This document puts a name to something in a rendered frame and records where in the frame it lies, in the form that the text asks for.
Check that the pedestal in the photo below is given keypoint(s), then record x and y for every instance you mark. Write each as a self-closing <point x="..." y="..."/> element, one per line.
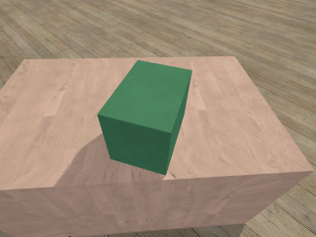
<point x="232" y="157"/>

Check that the carton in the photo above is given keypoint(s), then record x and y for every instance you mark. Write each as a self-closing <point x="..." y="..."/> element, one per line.
<point x="142" y="118"/>

